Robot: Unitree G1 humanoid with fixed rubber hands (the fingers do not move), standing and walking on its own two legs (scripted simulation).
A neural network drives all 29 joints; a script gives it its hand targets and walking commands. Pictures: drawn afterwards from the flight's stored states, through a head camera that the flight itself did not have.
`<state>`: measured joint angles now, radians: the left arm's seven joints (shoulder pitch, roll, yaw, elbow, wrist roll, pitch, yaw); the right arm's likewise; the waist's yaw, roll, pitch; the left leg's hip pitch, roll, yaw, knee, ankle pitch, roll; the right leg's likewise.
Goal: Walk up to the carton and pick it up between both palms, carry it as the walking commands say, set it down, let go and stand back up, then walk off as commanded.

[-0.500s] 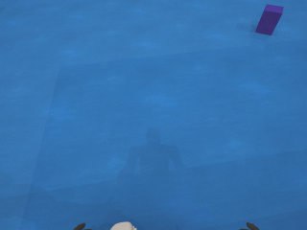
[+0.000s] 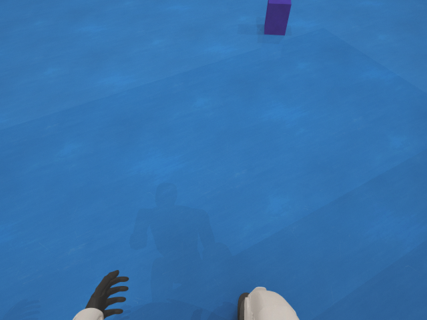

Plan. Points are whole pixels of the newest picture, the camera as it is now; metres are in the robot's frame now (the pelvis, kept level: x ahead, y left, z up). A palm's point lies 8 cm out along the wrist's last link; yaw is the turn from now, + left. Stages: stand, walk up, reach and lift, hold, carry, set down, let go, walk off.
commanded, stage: walk up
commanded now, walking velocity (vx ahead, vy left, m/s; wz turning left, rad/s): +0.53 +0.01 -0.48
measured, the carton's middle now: (277, 15) +2.42 -0.74 -0.61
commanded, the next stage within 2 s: none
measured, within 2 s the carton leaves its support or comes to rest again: neither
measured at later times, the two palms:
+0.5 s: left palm (98, 295) +0.20 +0.25 -0.12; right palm (301, 182) +0.40 -0.23 -0.08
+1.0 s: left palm (176, 111) +0.70 +0.09 -0.10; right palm (325, 226) +0.30 -0.27 -0.12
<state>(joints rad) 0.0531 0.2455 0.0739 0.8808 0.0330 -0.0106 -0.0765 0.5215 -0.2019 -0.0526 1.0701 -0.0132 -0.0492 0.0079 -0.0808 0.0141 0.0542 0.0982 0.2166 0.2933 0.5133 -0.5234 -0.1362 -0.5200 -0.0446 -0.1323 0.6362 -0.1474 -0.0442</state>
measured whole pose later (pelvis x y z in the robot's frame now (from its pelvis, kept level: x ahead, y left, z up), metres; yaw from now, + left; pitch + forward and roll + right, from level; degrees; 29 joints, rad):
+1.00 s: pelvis +0.48 -0.09 +0.01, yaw -14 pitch +2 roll -1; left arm 0.03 0.20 0.06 0.92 0.04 -0.02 -0.09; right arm 0.52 -0.20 -0.06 1.10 -0.02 -0.05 -0.01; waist -0.12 0.06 0.04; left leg -0.03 0.23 0.18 0.53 -0.47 -0.13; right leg -0.45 -0.05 -0.13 0.57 -0.16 -0.01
